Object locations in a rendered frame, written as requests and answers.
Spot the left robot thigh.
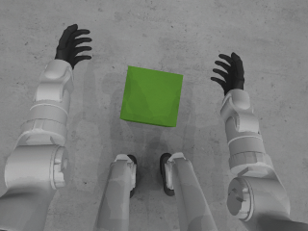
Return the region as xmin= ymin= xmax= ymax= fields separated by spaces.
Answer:
xmin=92 ymin=159 xmax=137 ymax=231

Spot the left robot forearm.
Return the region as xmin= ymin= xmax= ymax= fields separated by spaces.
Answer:
xmin=4 ymin=59 xmax=74 ymax=187

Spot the right robot forearm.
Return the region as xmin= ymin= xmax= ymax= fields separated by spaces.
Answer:
xmin=219 ymin=89 xmax=291 ymax=213

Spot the robot left upper arm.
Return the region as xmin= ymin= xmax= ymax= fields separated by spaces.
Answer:
xmin=0 ymin=144 xmax=71 ymax=231

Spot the robot left shin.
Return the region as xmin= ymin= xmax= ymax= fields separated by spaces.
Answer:
xmin=108 ymin=154 xmax=133 ymax=190

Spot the robot right hand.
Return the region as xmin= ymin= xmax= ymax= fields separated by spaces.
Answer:
xmin=210 ymin=52 xmax=244 ymax=96

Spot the robot left hand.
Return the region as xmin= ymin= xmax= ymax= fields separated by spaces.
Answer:
xmin=55 ymin=24 xmax=92 ymax=70

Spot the carton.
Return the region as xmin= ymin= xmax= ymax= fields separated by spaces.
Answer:
xmin=119 ymin=65 xmax=184 ymax=127

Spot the robot right upper arm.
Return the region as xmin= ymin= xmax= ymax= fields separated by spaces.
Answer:
xmin=226 ymin=175 xmax=308 ymax=231

